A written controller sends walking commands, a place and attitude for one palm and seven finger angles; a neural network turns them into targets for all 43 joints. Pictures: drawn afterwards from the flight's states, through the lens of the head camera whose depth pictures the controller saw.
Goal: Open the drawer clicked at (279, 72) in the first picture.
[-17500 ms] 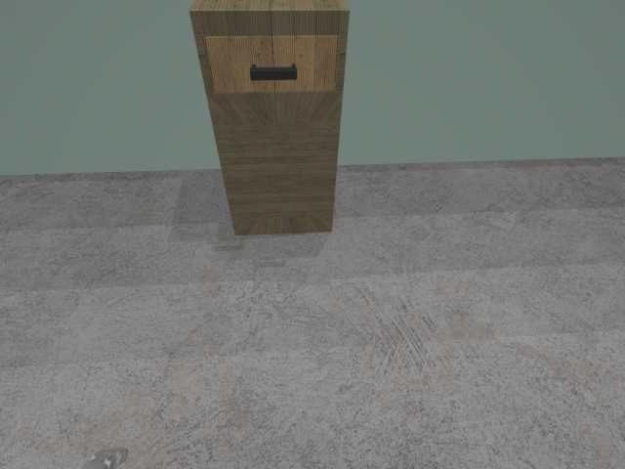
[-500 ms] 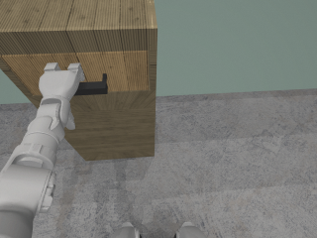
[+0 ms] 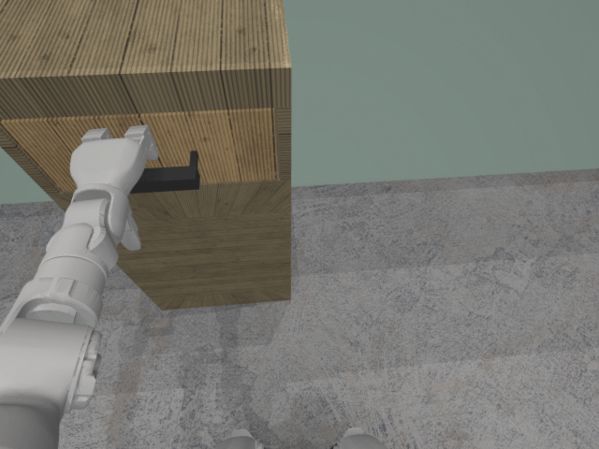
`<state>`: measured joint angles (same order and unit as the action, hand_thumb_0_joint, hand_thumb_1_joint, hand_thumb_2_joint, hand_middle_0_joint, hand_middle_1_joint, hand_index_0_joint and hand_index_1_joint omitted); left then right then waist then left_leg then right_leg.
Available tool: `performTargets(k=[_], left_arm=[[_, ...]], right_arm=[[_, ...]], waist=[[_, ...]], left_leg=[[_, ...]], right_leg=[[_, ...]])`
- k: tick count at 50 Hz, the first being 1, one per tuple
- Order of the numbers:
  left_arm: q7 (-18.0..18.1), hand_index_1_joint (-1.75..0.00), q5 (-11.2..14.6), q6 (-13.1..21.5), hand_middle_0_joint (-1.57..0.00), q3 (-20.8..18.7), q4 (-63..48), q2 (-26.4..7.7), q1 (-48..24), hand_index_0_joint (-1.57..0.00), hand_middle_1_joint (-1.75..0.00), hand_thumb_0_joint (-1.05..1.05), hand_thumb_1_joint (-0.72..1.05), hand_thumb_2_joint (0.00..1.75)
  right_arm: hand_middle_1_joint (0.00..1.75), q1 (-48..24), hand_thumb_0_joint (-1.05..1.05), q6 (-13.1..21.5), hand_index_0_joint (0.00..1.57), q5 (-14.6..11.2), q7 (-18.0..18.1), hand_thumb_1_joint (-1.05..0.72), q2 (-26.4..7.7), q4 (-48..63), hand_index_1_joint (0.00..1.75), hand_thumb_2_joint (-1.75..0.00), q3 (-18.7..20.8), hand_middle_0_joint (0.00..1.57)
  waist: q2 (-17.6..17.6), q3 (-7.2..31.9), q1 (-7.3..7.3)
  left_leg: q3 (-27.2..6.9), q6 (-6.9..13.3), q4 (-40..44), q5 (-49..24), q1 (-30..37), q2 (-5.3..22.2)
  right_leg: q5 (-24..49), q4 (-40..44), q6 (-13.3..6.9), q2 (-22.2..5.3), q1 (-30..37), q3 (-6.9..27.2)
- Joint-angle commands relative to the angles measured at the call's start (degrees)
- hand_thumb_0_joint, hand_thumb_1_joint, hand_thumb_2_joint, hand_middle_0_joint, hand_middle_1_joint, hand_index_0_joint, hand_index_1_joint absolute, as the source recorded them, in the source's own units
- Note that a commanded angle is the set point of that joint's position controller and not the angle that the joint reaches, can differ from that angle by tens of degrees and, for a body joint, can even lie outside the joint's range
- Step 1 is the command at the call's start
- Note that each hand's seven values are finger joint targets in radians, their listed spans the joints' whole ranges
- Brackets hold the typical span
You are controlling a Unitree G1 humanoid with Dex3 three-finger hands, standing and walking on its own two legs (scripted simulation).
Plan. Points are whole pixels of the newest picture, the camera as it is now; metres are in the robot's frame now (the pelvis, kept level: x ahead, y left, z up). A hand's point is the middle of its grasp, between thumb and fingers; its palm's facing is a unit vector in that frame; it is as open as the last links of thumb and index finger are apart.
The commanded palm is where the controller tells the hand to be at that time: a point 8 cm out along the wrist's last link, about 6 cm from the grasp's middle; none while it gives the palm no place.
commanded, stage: lift the fingers back up to retry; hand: left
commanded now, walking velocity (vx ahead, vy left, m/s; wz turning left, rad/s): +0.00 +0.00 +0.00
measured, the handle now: (155, 169) +0.52 +0.21 +0.01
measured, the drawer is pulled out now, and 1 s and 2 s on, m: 0.00 0.00 0.00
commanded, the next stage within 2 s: re-aim the fingers above the handle in 0.44 s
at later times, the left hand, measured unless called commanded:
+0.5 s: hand (120, 177) +0.46 +0.23 +0.07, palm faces -0.09 -0.03 -1.00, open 13.8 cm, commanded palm +0.44 +0.23 +0.13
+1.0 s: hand (141, 171) +0.47 +0.20 +0.08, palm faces -0.05 -0.03 -1.00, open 13.8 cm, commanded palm +0.45 +0.21 +0.13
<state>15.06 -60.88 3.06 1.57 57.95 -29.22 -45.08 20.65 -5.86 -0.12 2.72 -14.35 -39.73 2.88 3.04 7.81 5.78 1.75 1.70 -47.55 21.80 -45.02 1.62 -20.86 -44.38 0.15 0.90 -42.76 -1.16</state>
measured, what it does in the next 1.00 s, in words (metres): stands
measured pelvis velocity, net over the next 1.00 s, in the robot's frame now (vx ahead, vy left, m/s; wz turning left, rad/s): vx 0.02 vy -0.02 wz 0.01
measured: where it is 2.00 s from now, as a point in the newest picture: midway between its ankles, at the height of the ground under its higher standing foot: outside the picture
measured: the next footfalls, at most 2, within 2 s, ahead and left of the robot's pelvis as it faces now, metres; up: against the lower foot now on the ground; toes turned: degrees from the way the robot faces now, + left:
none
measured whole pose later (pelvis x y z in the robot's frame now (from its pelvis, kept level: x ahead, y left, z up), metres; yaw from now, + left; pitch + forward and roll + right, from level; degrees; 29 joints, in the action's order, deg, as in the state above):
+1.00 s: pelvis +0.02 -0.02 +0.02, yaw +1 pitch +14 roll +0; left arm 12.7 -59.0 1.3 4.4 51.2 -25.0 -40.5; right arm 18.1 -7.7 -1.0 2.5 -14.8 -40.4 3.7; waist 3.9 6.6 3.7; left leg 1.8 0.5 -37.7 19.1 -32.1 1.0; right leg -19.6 -37.0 -0.9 0.6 -31.0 -1.0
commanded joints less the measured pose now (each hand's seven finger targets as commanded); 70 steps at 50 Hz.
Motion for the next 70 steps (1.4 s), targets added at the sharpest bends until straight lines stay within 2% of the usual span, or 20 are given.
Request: performTargets(k=[1, 4, 6, 11, 19, 24, 26, 29, 31, 32, 37, 40, 43, 47, 51, 53, 57, 60, 65, 70], left_arm=[[2.75, -1.20, 0.05, 2.62, -0.30, -3.36, -17.14, -13.15, -26.30, -0.30, -1.20, 0.00, -0.50, 0.30], [3.71, -1.20, -0.02, 2.35, -0.30, -5.61, -18.26, -14.89, -24.13, -0.30, -1.20, 0.00, -0.50, 0.30], [4.08, -1.20, 0.33, 1.95, -0.30, -3.95, -20.99, -12.68, -25.92, -0.30, -1.20, 0.00, -0.50, 0.30], [3.79, -1.20, 1.47, -0.10, -0.30, -5.31, -24.03, -13.01, -21.70, -0.30, -1.20, 0.00, -0.50, 0.30], [-1.30, -1.20, 1.80, -5.38, -0.30, -0.26, -14.78, -8.46, -15.75, -0.30, -1.20, 0.00, -0.50, 0.30], [-3.67, -1.20, 1.45, -0.43, -0.30, -2.31, -19.21, -12.42, -19.79, -0.30, -1.20, 0.00, -0.50, 0.30], [-3.34, -1.20, 1.54, 2.33, -0.30, -4.13, -21.89, -13.87, -18.69, -0.30, -1.20, 0.00, -0.50, 0.30], [-1.32, -1.20, 1.33, 4.77, -0.30, -2.73, -24.57, -11.08, -19.92, -0.30, -1.20, 0.00, -0.50, 0.30], [0.40, -1.20, 1.69, 4.91, -0.30, -2.00, -25.10, -8.70, -19.20, -0.30, -1.20, 0.00, -0.50, 0.30], [1.34, -1.20, 1.49, 4.23, -0.30, -4.17, -23.31, -10.59, -16.88, -0.30, -1.20, 0.00, -0.50, 0.30], [4.00, -1.20, 0.07, -1.32, -0.30, -3.58, -17.56, -10.97, -18.63, -0.30, -1.20, 0.00, -0.50, 0.30], [3.30, -1.20, 0.34, -3.24, -0.30, -3.37, -17.11, -11.86, -21.08, -0.30, -1.20, 0.00, -0.50, 0.30], [1.28, -1.20, 1.29, -2.59, -0.30, -0.90, -19.06, -9.26, -22.13, -0.30, -1.20, 0.00, -0.50, 0.30], [-0.72, -1.20, 2.02, -0.80, -0.30, -0.29, -18.76, -8.10, -19.66, -0.30, -1.20, 0.00, -0.50, 0.30], [0.27, -1.20, 0.86, -0.19, -0.30, -2.31, -15.72, -10.34, -19.47, -0.30, -1.20, 0.00, -0.50, 0.30], [1.63, -1.20, 0.09, -0.34, -0.30, -6.07, -15.00, -14.74, -18.44, -0.30, -1.20, 0.00, -0.50, 0.30], [3.43, -1.20, -0.51, -1.04, -0.30, -7.49, -15.36, -15.94, -17.89, -0.30, -1.20, 0.00, -0.50, 0.30], [3.25, -1.20, -0.20, -1.67, -0.30, -6.60, -15.73, -14.80, -16.82, -0.30, -1.20, 0.00, -0.50, 0.30], [0.59, -1.20, 1.24, -1.25, -0.30, -0.05, -17.26, -8.34, -20.49, -0.30, -1.20, 0.00, -0.50, 0.30], [-0.98, -1.20, 2.32, 1.87, -0.30, 1.86, -22.11, -6.35, -23.86, -0.30, -1.20, 0.00, -0.50, 0.30]], right_arm=[[0.30, 6.54, 0.00, 1.18, 0.20, 0.45, 0.47, -0.90, -8.83, 3.21, 0.30, -0.90, 3.52, 0.20], [0.30, 5.88, 0.00, 0.95, 0.20, 0.40, 0.13, -0.90, -9.07, 3.13, 0.30, -0.90, 3.61, 0.20], [0.30, 5.50, 0.00, 0.86, 0.20, 0.38, -0.12, -0.90, -8.91, 3.09, 0.30, -0.90, 3.80, 0.20], [0.30, 4.23, 0.00, 0.47, 0.20, 0.10, -0.75, -0.90, -8.84, 3.56, 0.30, -0.90, 4.10, 0.20], [0.30, 0.71, 0.00, -1.06, 0.20, -0.89, -0.87, -0.90, -9.32, 4.51, 0.30, -0.90, 3.03, 0.20], [0.30, 0.12, 0.00, -1.10, 0.20, -0.71, 0.60, -0.90, -8.98, 5.66, 0.30, -0.90, 2.90, 0.20], [0.30, 0.09, 0.00, -1.00, 0.20, -0.44, 0.90, -0.90, -8.52, 6.24, 0.30, -0.90, 3.04, 0.20], [0.30, 0.09, 0.00, -0.51, 0.20, -0.13, 0.73, -0.90, -7.94, 5.71, 0.30, -0.90, 3.49, 0.20], [0.30, 0.56, 0.00, -0.05, 0.20, -0.05, 0.03, -0.90, -7.81, 5.13, 0.30, -0.90, 3.89, 0.20], [0.30, 0.65, 0.00, -0.05, 0.20, -0.08, -0.16, -0.90, -8.02, 4.80, 0.30, -0.90, 4.07, 0.20], [0.30, 0.23, 0.00, -0.40, 0.20, -0.38, -0.78, -0.90, -8.54, 3.80, 0.30, -0.90, 3.67, 0.20], [0.30, -0.04, 0.00, -0.42, 0.20, -0.43, -0.55, -0.90, -8.95, 3.89, 0.30, -0.90, 3.59, 0.20], [0.30, 0.31, 0.00, -0.25, 0.20, -0.53, -0.16, -0.90, -8.70, 4.20, 0.30, -0.90, 3.78, 0.20], [0.30, 0.22, 0.00, -0.18, 0.20, -0.59, 0.32, -0.90, -8.62, 4.29, 0.30, -0.90, 3.56, 0.20], [0.30, 0.42, 0.00, -0.09, 0.20, -0.73, 0.36, -0.90, -8.66, 4.16, 0.30, -0.90, 3.08, 0.20], [0.30, 0.42, 0.00, 0.00, 0.20, -0.64, 0.45, -0.90, -8.66, 4.30, 0.30, -0.90, 2.95, 0.20], [0.30, 0.45, 0.00, 0.38, 0.20, -0.46, 0.26, -0.90, -8.51, 4.44, 0.30, -0.90, 3.12, 0.20], [0.30, 0.53, 0.00, 0.62, 0.20, -0.49, 0.22, -0.90, -8.65, 4.69, 0.30, -0.90, 3.34, 0.20], [0.30, 1.05, 0.00, 1.14, 0.20, -0.85, 0.39, -0.90, -8.99, 3.98, 0.30, -0.90, 3.87, 0.20], [0.30, 1.68, 0.00, 1.49, 0.20, -0.50, 0.74, -0.90, -8.66, 3.27, 0.30, -0.90, 4.15, 0.20]], waist=[[3.78, 25.74, 0.55], [3.82, 24.88, -0.56], [4.85, 25.89, -0.08], [3.53, 27.04, -1.58], [-4.05, 15.41, -1.35], [-3.45, 17.99, -1.36], [-0.83, 20.69, -2.38], [1.14, 21.07, -1.68], [0.98, 21.77, -1.74], [0.92, 21.69, -2.51], [-1.10, 19.81, -1.96], [-2.29, 21.29, -1.40], [-1.72, 23.13, -1.01], [-2.16, 19.87, -0.98], [-3.39, 16.52, -1.74], [-2.62, 17.82, -3.11], [-2.46, 20.90, -3.62], [-2.33, 23.07, -3.36], [-2.68, 19.52, 0.01], [-0.06, 20.10, 0.65]], left_leg=[[-1.93, 0.84, 4.62, -24.08, 24.09, -1.74], [-2.12, 0.60, 5.44, -27.31, 25.46, -1.52], [-2.32, 0.43, 5.52, -31.30, 28.06, -1.31], [-2.54, 0.13, 6.46, -39.02, 31.47, -0.94], [-0.17, 0.91, 11.03, -24.95, 24.65, -2.14], [0.07, 1.34, 10.95, -23.77, 25.07, -2.79], [0.02, 1.32, 10.34, -26.32, 26.22, -3.06], [-0.22, 0.99, 9.12, -29.61, 27.81, -2.92], [-0.63, 0.73, 8.63, -31.50, 28.70, -2.59], [-0.57, 0.58, 8.53, -31.64, 28.52, -2.54], [0.18, 0.47, 9.56, -27.06, 24.37, -2.93], [0.53, 0.86, 10.06, -25.24, 24.40, -3.05], [0.45, 1.12, 10.34, -25.79, 26.41, -3.13], [0.22, 1.26, 10.84, -25.56, 26.42, -2.94], [0.33, 1.12, 11.92, -21.71, 23.06, -2.96], [0.69, 1.03, 11.81, -21.87, 21.73, -3.13], [1.36, 0.96, 11.33, -23.34, 21.74, -3.06], [1.59, 0.97, 11.15, -25.04, 22.50, -3.11], [0.96, 1.35, 11.24, -23.90, 25.52, -2.73], [-0.38, 1.30, 10.55, -26.10, 29.94, -2.62]], right_leg=[[17.38, 5.50, -2.08, 2.85, 8.99, -0.60], [18.92, 5.65, -2.30, 2.96, 10.14, -1.07], [20.70, 5.87, -2.20, 2.91, 10.26, -1.24], [24.91, 6.71, -2.02, 2.84, 14.36, -1.47], [21.68, 10.72, -1.97, 1.97, 17.63, -1.06], [23.30, 10.59, -1.90, 1.28, 20.45, 0.25], [25.34, 9.88, -2.05, 1.31, 21.61, 0.70], [26.47, 8.90, -2.06, 1.51, 18.95, 0.39], [26.24, 8.64, -2.06, 1.69, 17.87, 0.06], [25.87, 8.41, -2.21, 1.84, 17.71, -0.13], [24.98, 8.65, -2.25, 1.74, 18.62, -0.32], [24.95, 9.70, -1.99, 1.57, 20.88, 0.28], [26.16, 10.03, -1.78, 1.47, 21.91, 0.42], [25.36, 10.55, -1.80, 1.57, 20.61, 0.27], [21.36, 10.86, -1.97, 1.43, 19.59, 0.35], [22.06, 10.16, -2.12, 1.36, 21.06, 0.64], [24.47, 9.49, -1.96, 1.36, 23.11, 0.85], [26.92, 9.55, -1.88, 1.38, 24.73, 0.94], [24.24, 11.40, -1.58, 1.56, 20.47, 0.66], [22.57, 11.27, -1.89, 1.82, 17.16, 0.28]])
